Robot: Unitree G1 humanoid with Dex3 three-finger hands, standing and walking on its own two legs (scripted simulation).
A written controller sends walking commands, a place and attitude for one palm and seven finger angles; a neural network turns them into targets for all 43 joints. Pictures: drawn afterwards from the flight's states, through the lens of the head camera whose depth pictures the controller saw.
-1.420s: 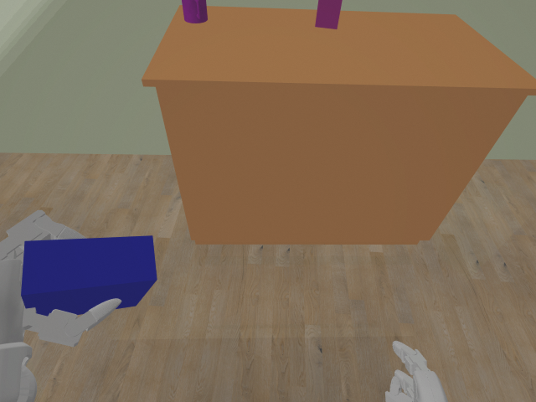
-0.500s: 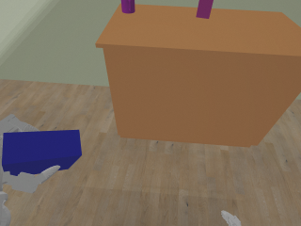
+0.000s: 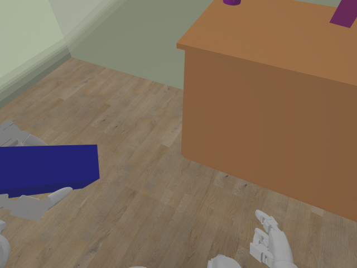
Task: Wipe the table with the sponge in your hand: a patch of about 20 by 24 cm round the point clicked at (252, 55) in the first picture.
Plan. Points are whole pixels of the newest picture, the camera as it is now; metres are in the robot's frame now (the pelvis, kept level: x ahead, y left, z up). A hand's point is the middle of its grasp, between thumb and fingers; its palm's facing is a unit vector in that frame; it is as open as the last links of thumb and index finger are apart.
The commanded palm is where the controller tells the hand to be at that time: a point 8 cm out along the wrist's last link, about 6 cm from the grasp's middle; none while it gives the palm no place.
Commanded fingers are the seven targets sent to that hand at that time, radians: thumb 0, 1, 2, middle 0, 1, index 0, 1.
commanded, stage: walk to a spot facing it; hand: left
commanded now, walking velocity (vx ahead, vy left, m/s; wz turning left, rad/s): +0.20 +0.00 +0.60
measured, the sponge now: (63, 171) +0.23 +0.20 +0.17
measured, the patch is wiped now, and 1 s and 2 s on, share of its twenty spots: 0.00 0.00 0.00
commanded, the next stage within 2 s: none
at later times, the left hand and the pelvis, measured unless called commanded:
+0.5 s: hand (27, 178) +0.21 +0.24 +0.19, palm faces +0.60 -0.67 -0.43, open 9.5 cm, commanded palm +0.14 +0.27 +0.19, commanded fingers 0.00 0.10 1.30 -1.20 -1.60 -1.20 -1.60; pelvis +0.06 -0.04 +0.00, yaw +16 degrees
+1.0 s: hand out of the picture +0.09 +0.19 +0.17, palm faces +0.78 -0.45 -0.44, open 9.5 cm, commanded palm +0.02 +0.19 +0.19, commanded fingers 0.00 0.10 1.30 -1.20 -1.60 -1.20 -1.60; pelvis +0.05 -0.13 +0.02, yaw +35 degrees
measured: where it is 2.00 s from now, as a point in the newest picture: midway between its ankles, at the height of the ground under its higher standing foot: outside the picture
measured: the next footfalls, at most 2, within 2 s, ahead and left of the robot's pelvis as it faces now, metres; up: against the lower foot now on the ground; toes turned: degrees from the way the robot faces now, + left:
right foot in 0.08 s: +0.13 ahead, -0.14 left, +0.00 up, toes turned -5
left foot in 0.48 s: +0.09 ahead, +0.09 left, +0.00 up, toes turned +25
